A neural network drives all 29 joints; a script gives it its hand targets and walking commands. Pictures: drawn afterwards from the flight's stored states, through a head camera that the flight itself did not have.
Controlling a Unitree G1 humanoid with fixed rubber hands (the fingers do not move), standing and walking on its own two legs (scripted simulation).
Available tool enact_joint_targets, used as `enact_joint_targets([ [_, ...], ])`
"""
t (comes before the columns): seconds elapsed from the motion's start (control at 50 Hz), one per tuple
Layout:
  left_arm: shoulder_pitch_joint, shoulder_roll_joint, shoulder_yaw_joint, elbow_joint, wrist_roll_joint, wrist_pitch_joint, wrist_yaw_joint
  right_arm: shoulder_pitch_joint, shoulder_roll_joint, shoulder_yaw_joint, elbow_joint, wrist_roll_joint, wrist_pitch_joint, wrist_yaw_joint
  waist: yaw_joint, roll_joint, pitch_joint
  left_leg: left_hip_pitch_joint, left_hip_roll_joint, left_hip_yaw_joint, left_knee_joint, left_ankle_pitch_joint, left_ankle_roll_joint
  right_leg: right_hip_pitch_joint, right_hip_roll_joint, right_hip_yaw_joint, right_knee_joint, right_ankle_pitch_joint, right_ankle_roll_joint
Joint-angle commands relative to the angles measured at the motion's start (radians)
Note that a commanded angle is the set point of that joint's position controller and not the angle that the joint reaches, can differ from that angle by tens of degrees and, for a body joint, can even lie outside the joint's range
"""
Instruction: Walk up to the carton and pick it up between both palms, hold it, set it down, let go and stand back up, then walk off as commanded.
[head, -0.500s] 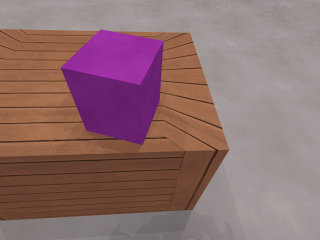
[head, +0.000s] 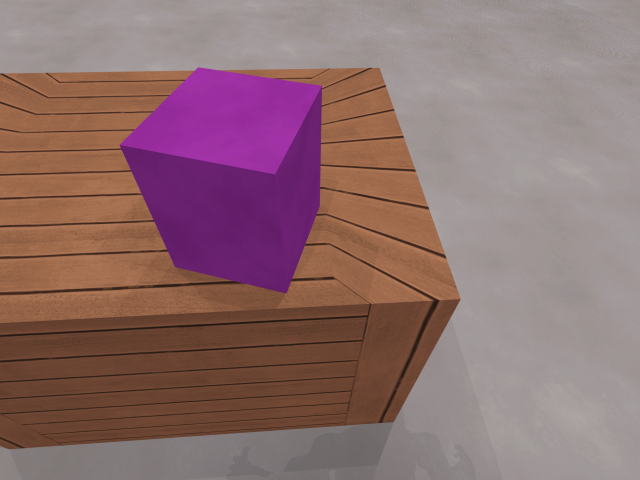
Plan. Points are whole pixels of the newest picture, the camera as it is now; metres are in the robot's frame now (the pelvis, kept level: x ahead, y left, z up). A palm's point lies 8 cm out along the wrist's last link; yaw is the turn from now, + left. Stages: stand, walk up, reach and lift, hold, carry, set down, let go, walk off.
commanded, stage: walk up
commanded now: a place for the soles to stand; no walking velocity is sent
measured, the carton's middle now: (243, 182) +0.54 +0.12 +0.06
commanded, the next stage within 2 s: none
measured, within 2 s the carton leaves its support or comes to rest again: neither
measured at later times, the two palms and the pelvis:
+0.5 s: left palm out of the picture +0.09 +0.44 -0.10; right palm (479, 464) +0.16 -0.19 -0.07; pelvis +0.07 +0.12 +0.02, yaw +3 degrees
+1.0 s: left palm out of the picture +0.14 +0.41 -0.10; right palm (487, 476) +0.15 -0.21 -0.10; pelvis +0.08 +0.09 +0.01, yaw -1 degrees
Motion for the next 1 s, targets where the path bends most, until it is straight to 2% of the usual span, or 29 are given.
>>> enact_joint_targets([
  [0.0,0.215,0.354,0.133,0.011,0.025,-0.049,0.024,-0.123,-0.234,-0.074,-0.152,-0.021,0.000,0.038,0.065,-0.070,0.058,-0.365,0.040,-0.146,-0.027,-0.413,0.051,0.122,-0.168,0.329,-0.259,-0.523,-0.185],
  [0.02,0.250,0.401,0.151,0.018,0.036,-0.056,0.031,-0.138,-0.206,-0.067,-0.173,-0.022,0.002,0.038,0.088,-0.216,0.058,-0.471,-0.048,-0.101,0.247,-0.265,0.011,0.187,-0.318,0.654,-0.456,-0.622,-0.248],
  [0.04,0.211,0.409,0.157,-0.005,0.032,-0.071,0.041,-0.144,-0.232,-0.070,-0.163,-0.023,-0.002,0.030,0.069,-0.098,0.056,-0.520,-0.006,-0.189,0.290,-0.184,0.012,0.227,-0.375,0.725,-0.431,-0.476,-0.301],
  [0.08,0.194,0.370,0.146,-0.026,0.019,-0.086,0.050,-0.133,-0.218,-0.076,-0.160,-0.023,-0.016,0.034,0.050,0.009,0.044,-0.507,0.036,-0.207,0.299,-0.111,0.004,0.286,-0.379,0.628,-0.345,-0.078,-0.302],
  [0.14,0.173,0.327,0.129,-0.041,0.015,-0.079,0.041,-0.081,-0.226,-0.076,-0.165,0.000,-0.016,0.038,0.039,-0.163,-0.077,-0.392,0.033,-0.152,0.225,-0.155,0.002,0.306,-0.279,0.400,-0.233,0.215,-0.253],
  [0.2,0.167,0.349,0.131,-0.054,0.021,-0.072,0.046,-0.129,-0.230,-0.075,-0.195,-0.001,-0.024,0.038,0.036,-0.214,-0.046,-0.352,0.062,-0.161,0.105,-0.133,-0.027,0.237,-0.321,0.386,-0.171,0.430,-0.282],
  [0.24,0.048,0.336,0.121,-0.088,0.006,-0.059,0.040,0.023,-0.231,-0.081,-0.134,0.005,-0.041,0.029,-0.060,-0.174,-0.119,-0.050,0.039,-0.126,-0.172,0.014,-0.014,0.091,-0.257,0.241,-0.012,0.437,-0.209],
  [0.26,0.010,0.267,0.093,-0.098,-0.003,-0.053,0.033,0.183,-0.268,-0.096,-0.088,0.004,-0.062,0.014,-0.137,-0.046,-0.143,0.218,0.063,-0.167,-0.350,0.139,-0.016,-0.099,-0.133,0.075,0.212,0.311,-0.104],
  [0.28,0.041,0.127,0.050,-0.104,-0.001,-0.054,0.034,0.232,-0.356,-0.116,-0.048,-0.009,-0.071,-0.002,-0.135,0.272,-0.146,0.391,0.232,-0.375,-0.404,0.151,-0.015,-0.375,0.067,-0.026,0.447,-0.152,-0.042],
  [0.3,0.069,0.182,0.056,-0.073,0.008,-0.039,0.048,0.163,-0.398,-0.117,-0.074,0.001,-0.064,-0.009,-0.093,0.153,-0.106,0.330,0.345,-0.543,-0.477,0.042,0.019,-0.443,0.056,0.004,0.500,-0.228,-0.022],
  [0.32,0.053,0.234,0.067,-0.055,0.012,-0.027,0.048,0.132,-0.402,-0.115,-0.078,0.016,-0.061,-0.010,-0.090,0.032,-0.026,0.176,0.389,-0.568,-0.492,0.010,-0.015,-0.401,0.016,0.067,0.527,-0.165,-0.025],
  [0.36,0.096,0.234,0.079,-0.035,-0.005,-0.017,0.025,0.041,-0.321,-0.085,-0.076,0.029,-0.066,-0.019,-0.021,0.090,0.063,0.090,0.249,-0.340,-0.482,0.177,-0.135,-0.318,-0.022,0.071,0.497,0.008,-0.040],
  [0.4,0.167,0.225,0.077,-0.001,-0.011,-0.009,0.004,0.066,-0.248,-0.069,-0.063,0.037,-0.076,-0.032,-0.015,0.089,-0.006,0.238,0.174,-0.166,-0.413,0.452,-0.144,-0.292,-0.034,0.056,0.421,0.090,-0.023],
  [0.44,0.154,0.200,0.072,-0.014,-0.006,-0.005,0.004,0.049,-0.235,-0.063,-0.083,0.036,-0.072,-0.035,-0.016,0.068,-0.021,0.298,0.169,-0.110,-0.360,0.675,-0.094,-0.287,-0.009,0.026,0.407,0.094,-0.002],
  [0.48,0.144,0.178,0.066,-0.009,-0.007,0.007,0.004,0.097,-0.213,-0.059,-0.078,0.030,-0.070,-0.038,-0.014,0.046,0.023,0.272,0.179,-0.084,-0.368,0.808,-0.130,-0.276,-0.004,0.030,0.407,0.099,-0.004],
  [0.52,0.132,0.164,0.065,-0.010,-0.003,0.024,0.001,0.080,-0.213,-0.062,-0.084,0.028,-0.066,-0.046,-0.016,0.104,0.020,0.273,0.168,-0.062,-0.382,0.747,-0.136,-0.264,-0.009,0.028,0.384,0.110,-0.010],
  [0.56,0.128,0.173,0.069,0.005,0.000,0.040,0.003,0.062,-0.203,-0.052,-0.087,0.039,-0.062,-0.056,-0.006,0.048,0.040,0.273,0.180,-0.077,-0.392,0.766,-0.155,-0.258,0.010,0.026,0.359,0.134,-0.007],
  [0.58,0.131,0.159,0.061,-0.007,-0.002,0.036,0.005,0.049,-0.183,-0.050,-0.097,0.042,-0.064,-0.057,-0.003,0.097,0.054,0.310,0.188,-0.068,-0.385,0.810,-0.131,-0.277,0.007,0.017,0.328,0.139,-0.003],
  [0.62,0.077,0.168,0.067,-0.021,0.005,0.037,0.009,0.075,-0.203,-0.054,-0.091,0.035,-0.058,-0.060,-0.034,0.081,0.017,0.341,0.208,-0.083,-0.363,0.794,-0.072,-0.267,-0.006,0.021,0.288,0.090,-0.001],
  [0.66,0.083,0.167,0.063,-0.027,0.001,0.037,0.013,0.061,-0.204,-0.053,-0.084,0.037,-0.051,-0.062,-0.028,0.047,0.004,0.338,0.199,-0.072,-0.348,0.781,-0.070,-0.253,-0.004,0.005,0.259,0.084,-0.005],
  [0.68,0.045,0.158,0.060,-0.034,-0.002,0.038,0.012,0.088,-0.205,-0.050,-0.073,0.040,-0.052,-0.069,-0.057,0.025,0.010,0.361,0.210,-0.096,-0.344,0.818,-0.090,-0.245,-0.003,0.000,0.209,0.069,-0.015],
  [0.7,0.045,0.151,0.055,-0.032,0.002,0.042,0.012,0.098,-0.226,-0.052,-0.078,0.042,-0.056,-0.072,-0.046,0.061,-0.011,0.361,0.212,-0.115,-0.331,0.849,-0.112,-0.227,-0.011,0.012,0.207,0.068,-0.018],
  [0.72,0.064,0.153,0.055,-0.038,0.003,0.039,0.018,0.066,-0.218,-0.055,-0.082,0.037,-0.054,-0.070,-0.033,0.096,-0.002,0.370,0.225,-0.112,-0.325,0.868,-0.083,-0.230,-0.010,0.009,0.196,0.040,-0.013],
  [0.76,0.000,0.146,0.046,-0.060,0.005,0.036,0.018,0.085,-0.208,-0.050,-0.073,0.033,-0.044,-0.072,-0.077,0.045,-0.021,0.373,0.218,-0.105,-0.306,0.809,-0.037,-0.231,-0.019,-0.041,0.112,0.004,-0.015],
  [0.78,-0.011,0.129,0.043,-0.051,0.003,0.028,0.027,0.052,-0.204,-0.046,-0.078,0.025,-0.036,-0.067,-0.055,0.109,0.025,0.291,0.202,-0.092,-0.297,0.824,-0.016,-0.191,-0.031,-0.047,0.092,0.006,-0.026],
  [0.84,-0.002,0.148,0.056,-0.056,0.014,0.029,0.019,-0.002,-0.228,-0.055,-0.086,0.023,-0.031,-0.059,-0.037,0.067,-0.027,0.208,0.243,-0.082,-0.269,0.668,0.054,-0.069,-0.059,-0.086,0.031,-0.015,-0.044],
  [0.9,0.049,0.167,0.064,-0.019,0.011,0.021,0.018,-0.067,-0.220,-0.042,-0.088,0.040,-0.027,-0.055,0.008,0.031,-0.017,0.089,0.219,-0.072,-0.228,0.519,0.049,0.069,-0.048,-0.088,-0.104,0.117,-0.076],
  [0.94,0.011,0.205,0.069,-0.019,0.026,0.012,0.015,-0.068,-0.191,-0.030,-0.095,0.042,-0.020,-0.047,-0.005,-0.015,-0.042,0.005,0.142,-0.042,-0.187,0.238,0.020,0.134,-0.086,0.039,-0.141,0.359,-0.101],
  [0.98,-0.074,0.252,0.080,-0.036,0.032,0.013,0.013,-0.066,-0.157,-0.024,-0.071,0.038,-0.008,-0.044,-0.034,-0.165,0.041,-0.015,0.047,-0.044,-0.137,-0.241,0.024,-0.039,-0.169,0.273,-0.282,0.043,-0.142],
])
